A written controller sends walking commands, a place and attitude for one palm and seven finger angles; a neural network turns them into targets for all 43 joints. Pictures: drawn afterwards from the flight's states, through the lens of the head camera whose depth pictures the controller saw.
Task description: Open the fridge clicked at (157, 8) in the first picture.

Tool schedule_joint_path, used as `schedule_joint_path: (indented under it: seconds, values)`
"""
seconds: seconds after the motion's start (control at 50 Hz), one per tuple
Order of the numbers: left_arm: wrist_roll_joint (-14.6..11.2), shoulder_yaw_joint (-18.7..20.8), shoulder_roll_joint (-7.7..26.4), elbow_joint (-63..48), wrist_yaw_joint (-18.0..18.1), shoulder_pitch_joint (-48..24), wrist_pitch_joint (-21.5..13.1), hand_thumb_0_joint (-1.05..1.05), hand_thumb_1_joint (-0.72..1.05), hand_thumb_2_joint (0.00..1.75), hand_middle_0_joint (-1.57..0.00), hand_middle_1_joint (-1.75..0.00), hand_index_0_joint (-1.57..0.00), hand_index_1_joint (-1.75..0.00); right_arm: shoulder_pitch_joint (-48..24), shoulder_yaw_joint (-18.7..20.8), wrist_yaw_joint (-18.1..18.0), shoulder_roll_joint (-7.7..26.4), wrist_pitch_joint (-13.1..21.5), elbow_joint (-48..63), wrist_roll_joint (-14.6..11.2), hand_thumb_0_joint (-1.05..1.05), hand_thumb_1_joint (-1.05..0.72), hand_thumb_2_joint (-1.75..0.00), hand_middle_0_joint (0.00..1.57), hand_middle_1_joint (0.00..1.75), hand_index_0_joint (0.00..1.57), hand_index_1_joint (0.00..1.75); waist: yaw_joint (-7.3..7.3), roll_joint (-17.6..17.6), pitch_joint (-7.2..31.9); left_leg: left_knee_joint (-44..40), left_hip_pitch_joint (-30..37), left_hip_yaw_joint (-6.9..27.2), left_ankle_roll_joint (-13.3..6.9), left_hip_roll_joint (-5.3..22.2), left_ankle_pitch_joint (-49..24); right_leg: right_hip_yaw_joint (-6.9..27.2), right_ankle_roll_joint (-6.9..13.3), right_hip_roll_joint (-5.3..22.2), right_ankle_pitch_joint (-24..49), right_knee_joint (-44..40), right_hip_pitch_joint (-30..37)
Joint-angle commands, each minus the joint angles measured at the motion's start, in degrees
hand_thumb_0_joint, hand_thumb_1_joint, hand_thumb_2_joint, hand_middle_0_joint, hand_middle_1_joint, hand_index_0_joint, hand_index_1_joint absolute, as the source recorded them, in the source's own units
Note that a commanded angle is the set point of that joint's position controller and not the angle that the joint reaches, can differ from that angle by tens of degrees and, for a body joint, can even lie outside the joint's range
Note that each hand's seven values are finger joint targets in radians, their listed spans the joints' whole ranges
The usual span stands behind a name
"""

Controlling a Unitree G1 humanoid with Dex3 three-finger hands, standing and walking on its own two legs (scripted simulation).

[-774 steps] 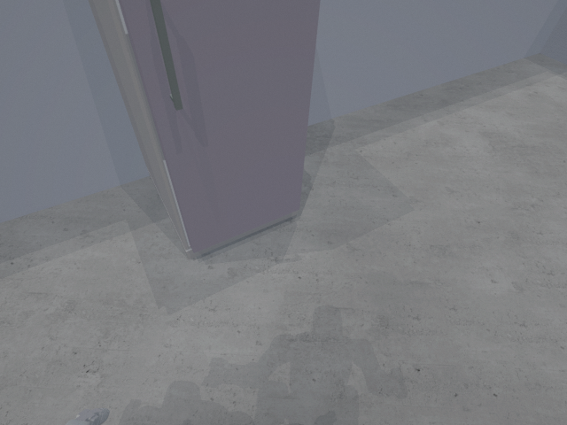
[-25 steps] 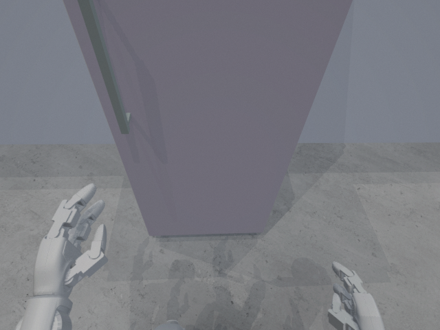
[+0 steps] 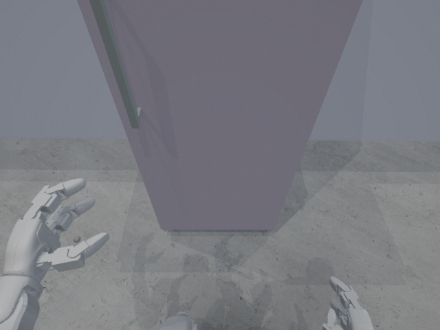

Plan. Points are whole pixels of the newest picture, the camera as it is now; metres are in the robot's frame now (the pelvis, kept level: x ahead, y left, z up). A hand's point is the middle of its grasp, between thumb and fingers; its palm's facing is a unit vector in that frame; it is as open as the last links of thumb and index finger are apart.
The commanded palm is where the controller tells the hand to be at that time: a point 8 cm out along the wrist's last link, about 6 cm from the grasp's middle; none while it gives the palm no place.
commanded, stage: raise the hand to about handle height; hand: left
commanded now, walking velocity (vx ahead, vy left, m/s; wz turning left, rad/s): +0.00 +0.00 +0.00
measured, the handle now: (122, 67) +0.55 +0.24 +0.18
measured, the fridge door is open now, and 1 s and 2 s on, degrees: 0 0 0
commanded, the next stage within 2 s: move the hooked fingers beside the handle in 1.32 s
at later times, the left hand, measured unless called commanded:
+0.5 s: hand (36, 197) +0.27 +0.28 +0.15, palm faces +0.15 -0.99 -0.05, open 13.5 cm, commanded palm +0.23 +0.33 +0.16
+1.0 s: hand (20, 158) +0.29 +0.29 +0.20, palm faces +0.14 -0.99 -0.03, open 13.9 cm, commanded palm +0.25 +0.33 +0.21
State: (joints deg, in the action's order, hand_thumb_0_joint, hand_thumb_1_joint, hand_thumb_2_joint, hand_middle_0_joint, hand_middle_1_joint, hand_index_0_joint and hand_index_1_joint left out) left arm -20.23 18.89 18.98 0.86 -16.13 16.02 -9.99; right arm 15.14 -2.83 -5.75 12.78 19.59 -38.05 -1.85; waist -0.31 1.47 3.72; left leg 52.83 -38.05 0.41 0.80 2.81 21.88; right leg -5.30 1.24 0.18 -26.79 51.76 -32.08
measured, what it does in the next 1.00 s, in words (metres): stands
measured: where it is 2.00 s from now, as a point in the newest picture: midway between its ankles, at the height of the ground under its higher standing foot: outside the picture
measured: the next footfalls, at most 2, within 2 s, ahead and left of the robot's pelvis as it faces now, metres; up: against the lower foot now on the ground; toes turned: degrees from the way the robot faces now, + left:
none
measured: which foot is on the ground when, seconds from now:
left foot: down 0.00-1.00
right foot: down 0.00-1.00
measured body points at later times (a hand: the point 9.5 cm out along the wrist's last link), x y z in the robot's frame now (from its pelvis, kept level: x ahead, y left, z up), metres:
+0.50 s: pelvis +0.02 +0.02 +0.03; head +0.02 +0.03 +0.48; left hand +0.25 +0.34 +0.15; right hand +0.22 -0.19 -0.03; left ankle +0.05 +0.13 -0.69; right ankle +0.00 -0.10 -0.69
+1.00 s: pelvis +0.01 +0.01 +0.05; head -0.01 +0.01 +0.50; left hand +0.28 +0.34 +0.21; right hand +0.20 -0.22 -0.02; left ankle +0.05 +0.13 -0.69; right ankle +0.00 -0.10 -0.69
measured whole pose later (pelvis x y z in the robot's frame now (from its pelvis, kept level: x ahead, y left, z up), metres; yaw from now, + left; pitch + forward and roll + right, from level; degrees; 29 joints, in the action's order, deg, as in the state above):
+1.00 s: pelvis +0.01 +0.01 +0.05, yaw +0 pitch -3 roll -1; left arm -19.0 23.9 24.7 5.9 -18.0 -4.3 9.7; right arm 11.5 -3.9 -7.5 15.4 14.4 -38.7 -5.0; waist -2.8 1.9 0.8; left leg 29.8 -14.0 -1.6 -0.5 1.3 12.9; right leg -3.8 -0.1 0.7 -16.4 27.8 -8.3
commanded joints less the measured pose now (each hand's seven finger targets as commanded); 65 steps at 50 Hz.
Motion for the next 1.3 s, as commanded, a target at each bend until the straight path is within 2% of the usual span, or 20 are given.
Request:
schedule_joint_path:
  seconds: [0.0, 0.12, 0.22, 0.28, 0.34, 0.4, 0.48, 0.52, 0.6, 0.62, 0.74, 0.8, 0.84, 0.9, 0.94, 0.98, 1.0, 1.02, 1.14, 1.28]
  values:
    - [-1.33, 7.16, 9.56, -10.72, 0.97, -2.37, -5.19, 0.00, -0.03, 0.50, -0.27, -0.90, -0.27, -0.90, -5.26, 4.53, -0.40, 9.11, 4.20, 9.26, -0.22, 0.00, -0.90, -0.90, 0.20, 0.30, 0.20, 0.30, -1.94, -2.47, 8.34, -8.60, 9.96, 1.81, -1.25, -2.48, -9.39, 5.63, -1.75, -0.24, 10.57, -12.34, 4.69]
    - [-0.14, 6.03, 10.87, -15.91, 1.08, -6.73, -5.08, 0.00, -0.17, 0.44, -0.28, -0.99, -0.28, -0.99, -5.25, 4.69, -0.50, 9.73, 4.47, 8.94, -0.65, 0.00, -0.90, -0.90, 0.20, 0.30, 0.20, 0.30, -1.88, 3.80, 9.65, -12.37, 16.71, 1.26, -1.44, -2.60, -12.41, 2.91, -1.00, -1.10, 14.53, -12.69, 6.64]
    - [-0.09, 6.85, 11.48, -15.50, 1.64, -9.36, -3.05, 0.00, -0.29, 0.39, -0.29, -1.07, -0.29, -1.07, -5.71, 4.26, -0.85, 9.86, 3.63, 8.33, -0.79, 0.00, -0.90, -0.90, 0.20, 0.30, 0.20, 0.30, -2.11, 2.89, 7.96, -15.36, 19.12, 1.77, -1.12, -2.49, -14.19, 1.53, -0.80, -1.66, 16.41, -14.23, 8.89]
    - [-0.24, 6.64, 11.64, -14.78, 1.00, -12.41, -0.82, 0.00, -0.36, 0.36, -0.29, -1.11, -0.29, -1.11, -6.26, 3.94, -1.11, 9.80, 3.02, 8.16, -1.08, 0.00, -0.90, -0.90, 0.20, 0.30, 0.20, 0.30, -2.09, 4.40, 7.37, -17.06, 21.39, 1.93, -0.80, -2.37, -14.55, 1.14, -0.72, -1.92, 16.75, -15.60, 9.91]
    - [-0.12, 6.48, 12.02, -15.09, 0.21, -14.89, 1.45, 0.00, -0.43, 0.33, -0.29, -1.15, -0.29, -1.15, -6.87, 3.51, -1.34, 9.66, 2.66, 8.37, -1.25, 0.00, -0.90, -0.90, 0.20, 0.30, 0.20, 0.30, -2.52, 4.45, 8.41, -18.20, 23.61, 1.83, -0.83, -2.39, -16.94, 1.06, -0.63, -2.02, 19.16, -16.79, 12.22]
    - [0.15, 6.54, 12.80, -13.66, -0.20, -18.31, 4.00, 0.00, -0.50, 0.30, -0.30, -1.20, -0.30, -1.20, -7.34, 2.90, -1.68, 9.54, 2.11, 8.14, -1.45, 0.00, -0.90, -0.90, 0.20, 0.30, 0.20, 0.30, -2.56, 4.43, 7.19, -19.79, 24.79, 1.98, -0.79, -2.28, -16.25, 0.90, -0.52, -2.28, 18.40, -18.66, 13.57]
    - [-0.17, 7.24, 13.81, -10.97, -1.02, -23.07, 7.18, 0.00, -0.50, 0.30, -0.30, -1.20, -0.30, -1.20, -8.66, 2.26, -2.20, 9.40, 1.31, 7.99, -1.81, 0.00, -0.90, -0.90, 0.20, 0.30, 0.20, 0.30, -2.35, 2.19, 5.21, -22.40, 25.86, 2.22, -0.88, -2.19, -13.91, 0.96, -0.70, -2.19, 16.87, -21.49, 14.07]
    - [-0.10, 8.44, 15.73, -11.33, -1.18, -26.19, 8.21, 0.00, -0.50, 0.30, -0.30, -1.20, -0.30, -1.20, -9.30, 1.99, -2.44, 9.37, 1.00, 8.06, -1.87, 0.00, -0.90, -0.90, 0.20, 0.30, 0.20, 0.30, -2.78, 3.13, 6.75, -23.00, 27.15, 1.85, -1.01, -2.32, -14.60, 1.28, -0.57, -1.92, 17.47, -22.50, 15.88]
    - [0.11, 8.62, 16.42, -9.85, -1.66, -29.31, 10.10, 0.00, -0.50, 0.30, -0.30, -1.20, -0.30, -1.20, -10.06, 1.60, -2.60, 9.25, 0.32, 7.93, -1.98, 0.00, -0.90, -0.90, 0.20, 0.30, 0.20, 0.30, -2.86, 3.18, 6.96, -24.07, 29.14, 1.67, -1.09, -2.34, -16.47, 1.33, -0.34, -2.11, 19.28, -24.08, 18.14]
    - [0.27, 8.44, 16.90, -11.03, -1.81, -31.04, 10.32, 0.00, -0.50, 0.30, -0.30, -1.20, -0.30, -1.20, -10.54, 1.49, -2.57, 9.09, 0.27, 8.20, -2.07, 0.00, -0.90, -0.90, 0.20, 0.30, 0.20, 0.30, -2.90, 4.73, 7.07, -24.59, 29.78, 1.63, -1.05, -2.39, -16.46, 1.45, -0.36, -1.92, 19.35, -24.49, 18.27]
    - [0.25, 9.93, 19.19, -7.43, -2.03, -34.72, 13.43, 0.00, -0.50, 0.30, -0.30, -1.20, -0.30, -1.20, -11.32, 1.31, -2.78, 9.19, -0.79, 8.04, -2.58, 0.00, -0.90, -0.90, 0.20, 0.30, 0.20, 0.30, -2.94, 2.82, 5.97, -26.75, 30.59, 1.53, -1.35, -2.51, -15.11, 1.58, -0.43, -1.84, 18.21, -27.10, 19.47]
    - [0.32, 10.67, 20.87, -6.65, -2.10, -37.19, 15.06, 0.00, -0.50, 0.30, -0.30, -1.20, -0.30, -1.20, -11.82, 1.29, -2.84, 9.42, -1.32, 8.17, -2.77, 0.00, -0.90, -0.90, 0.20, 0.30, 0.20, 0.30, -3.15, 3.87, 5.73, -27.07, 31.01, 1.03, -1.48, -2.56, -15.03, 2.13, -0.30, -1.66, 18.10, -28.10, 20.32]
    - [0.38, 9.35, 18.74, -5.68, -2.17, -35.15, 15.86, 0.00, -0.50, 0.30, -0.30, -1.20, -0.30, -1.20, -11.74, 1.38, -2.55, 9.16, -1.53, 8.57, -2.99, 0.00, -0.90, -0.90, 0.20, 0.30, 0.20, 0.30, -3.14, 3.18, 5.73, -27.60, 31.31, 1.09, -1.36, -2.59, -15.80, 1.70, -0.32, -1.75, 19.02, -28.01, 20.59]
    - [-0.14, 9.66, 18.33, -4.59, -2.47, -32.31, 16.42, 0.00, -0.50, 0.30, -0.30, -1.20, -0.30, -1.20, -11.55, 1.86, -2.19, 9.59, -1.87, 8.79, -3.10, 0.00, -0.90, -0.90, 0.20, 0.30, 0.20, 0.30, -3.40, 1.10, 5.48, -27.22, 31.00, 0.49, -1.53, -2.54, -16.31, 1.97, -0.42, -1.69, 20.16, -28.13, 20.96]
    - [0.21, 9.91, 19.07, -6.91, -2.12, -34.15, 16.27, 0.00, -0.50, 0.30, -0.30, -1.20, -0.30, -1.20, -11.87, 1.97, -2.12, 9.46, -2.05, 9.24, -3.19, 0.00, -0.90, -0.90, 0.20, 0.30, 0.20, 0.30, -3.23, 2.59, 6.06, -27.46, 31.39, 0.26, -1.58, -2.70, -15.64, 2.31, -0.60, -1.54, 19.41, -28.33, 20.52]
    - [0.41, 10.10, 19.12, -6.61, -1.44, -35.04, 16.13, 0.00, -0.50, 0.30, -0.30, -1.20, -0.30, -1.20, -11.94, 1.85, -2.21, 9.43, -2.20, 9.16, -3.09, 0.00, -0.90, -0.90, 0.20, 0.30, 0.20, 0.30, -3.12, 2.35, 4.10, -28.03, 30.69, 0.42, -1.54, -2.67, -13.70, 2.32, -0.61, -1.65, 16.92, -28.87, 19.49]
    - [0.36, 11.09, 20.11, -7.19, -0.96, -35.46, 15.60, 0.00, -0.50, 0.30, -0.30, -1.20, -0.30, -1.20, -11.94, 2.00, -2.28, 9.65, -2.13, 8.99, -2.93, 0.00, -0.90, -0.90, 0.20, 0.30, 0.20, 0.30, -3.15, 1.70, 4.50, -27.60, 30.90, 0.22, -1.68, -2.64, -13.92, 2.66, -0.58, -1.55, 16.99, -29.00, 20.03]
    - [0.84, 11.23, 20.68, -9.09, -0.62, -37.00, 15.06, 0.00, -0.50, 0.30, -0.30, -1.20, -0.30, -1.20, -12.17, 2.02, -2.33, 9.51, -2.07, 9.18, -2.89, 0.00, -0.90, -0.90, 0.20, 0.30, 0.20, 0.30, -3.23, 3.13, 5.55, -27.85, 31.50, 0.22, -1.69, -2.69, -14.39, 2.62, -0.58, -1.48, 17.35, -28.92, 20.24]
    - [1.30, 9.87, 19.13, -7.71, -0.15, -36.48, 14.25, 0.00, -0.50, 0.30, -0.30, -1.20, -0.30, -1.20, -12.09, 1.82, -2.72, 9.15, -1.86, 8.58, -2.90, 0.00, -0.90, -0.90, 0.20, 0.30, 0.20, 0.30, -2.65, 2.96, 3.47, -28.04, 31.10, -0.46, -1.82, -2.85, -12.29, 3.11, -0.84, -1.38, 15.42, -29.73, 19.55]
    - [0.98, 10.16, 19.58, -7.45, -0.79, -36.51, 14.92, 0.00, -0.50, 0.30, -0.30, -1.20, -0.30, -1.20, -12.15, 1.89, -2.94, 9.12, -1.56, 8.60, -2.90, 0.00, -0.90, -0.90, 0.20, 0.30, 0.20, 0.30, -2.68, 2.89, 4.53, -27.42, 31.39, -0.62, -1.97, -3.00, -12.40, 3.73, -1.11, -1.11, 16.11, -29.92, 19.62]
